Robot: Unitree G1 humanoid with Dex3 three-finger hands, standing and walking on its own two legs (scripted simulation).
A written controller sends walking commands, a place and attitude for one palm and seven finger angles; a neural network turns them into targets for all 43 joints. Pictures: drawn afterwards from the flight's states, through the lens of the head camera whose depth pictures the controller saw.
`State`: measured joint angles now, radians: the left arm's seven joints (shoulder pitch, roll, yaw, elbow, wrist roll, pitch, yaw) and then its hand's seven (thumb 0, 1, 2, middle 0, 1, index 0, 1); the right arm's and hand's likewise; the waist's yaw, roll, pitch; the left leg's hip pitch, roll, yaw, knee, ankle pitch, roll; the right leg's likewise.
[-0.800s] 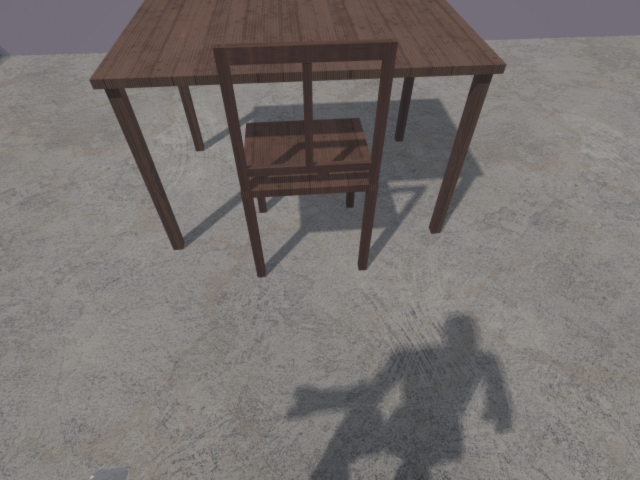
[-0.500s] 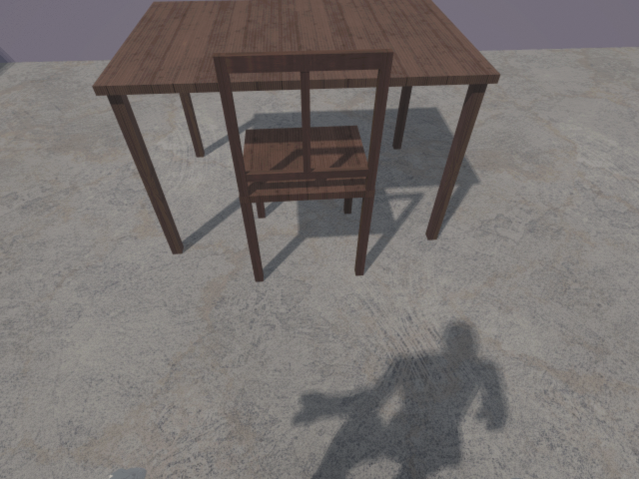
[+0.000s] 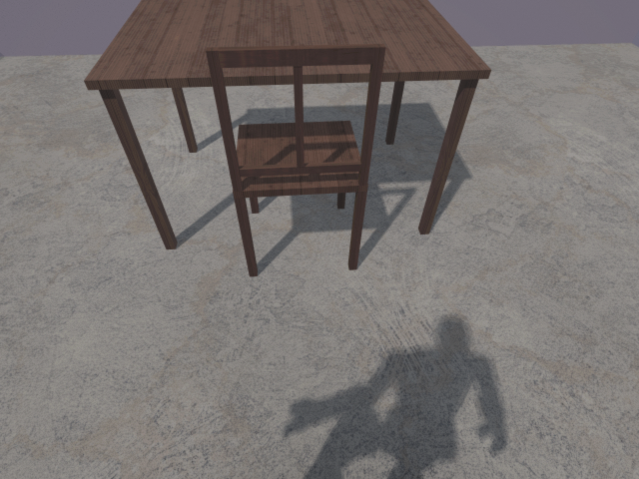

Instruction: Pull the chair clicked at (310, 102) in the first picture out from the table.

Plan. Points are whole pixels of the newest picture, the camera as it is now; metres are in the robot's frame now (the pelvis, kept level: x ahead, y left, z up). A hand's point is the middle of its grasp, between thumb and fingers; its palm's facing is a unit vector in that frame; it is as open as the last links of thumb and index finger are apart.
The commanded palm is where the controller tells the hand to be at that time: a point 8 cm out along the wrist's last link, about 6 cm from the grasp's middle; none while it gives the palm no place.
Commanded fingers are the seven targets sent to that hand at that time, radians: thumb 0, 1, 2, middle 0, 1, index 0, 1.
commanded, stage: stand and wait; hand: left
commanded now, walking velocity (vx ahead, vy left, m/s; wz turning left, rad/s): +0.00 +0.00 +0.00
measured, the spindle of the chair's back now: (299, 120) +1.02 +0.12 -0.09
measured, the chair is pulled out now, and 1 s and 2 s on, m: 0.00 0.00 0.00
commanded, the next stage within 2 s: look at it before walking up in 0.08 s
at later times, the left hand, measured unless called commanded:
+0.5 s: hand out of the picture +0.07 +0.25 -0.15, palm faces -0.02 -0.94 -0.34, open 7.4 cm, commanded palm none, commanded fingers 0.00 0.90 0.90 -0.20 -0.30 -0.20 -0.30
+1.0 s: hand out of the picture +0.04 +0.23 -0.19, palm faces +0.05 -0.98 -0.21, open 7.4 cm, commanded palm none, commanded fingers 0.00 0.90 0.90 -0.20 -0.30 -0.20 -0.30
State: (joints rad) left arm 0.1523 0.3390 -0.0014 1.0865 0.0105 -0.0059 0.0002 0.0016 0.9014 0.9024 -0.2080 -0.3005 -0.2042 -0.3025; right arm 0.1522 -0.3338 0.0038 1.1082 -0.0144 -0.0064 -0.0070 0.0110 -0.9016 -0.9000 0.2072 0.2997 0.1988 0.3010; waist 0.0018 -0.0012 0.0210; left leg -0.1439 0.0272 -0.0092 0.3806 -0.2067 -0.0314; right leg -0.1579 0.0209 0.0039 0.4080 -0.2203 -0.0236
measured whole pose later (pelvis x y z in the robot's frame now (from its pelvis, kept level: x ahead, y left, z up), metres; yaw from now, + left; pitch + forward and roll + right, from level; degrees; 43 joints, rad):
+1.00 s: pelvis +0.04 +0.03 -0.01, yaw +1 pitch -1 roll -1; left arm 0.31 0.24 0.02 1.08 0.02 0.00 -0.01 0.00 0.90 0.90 -0.21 -0.30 -0.20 -0.30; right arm 0.28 -0.24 0.00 1.11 -0.02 -0.01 0.00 0.01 -0.90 -0.90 0.20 0.30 0.20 0.30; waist 0.01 -0.01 -0.03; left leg -0.19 0.04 0.03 0.57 -0.36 0.01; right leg -0.14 0.01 -0.01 0.50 -0.34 0.00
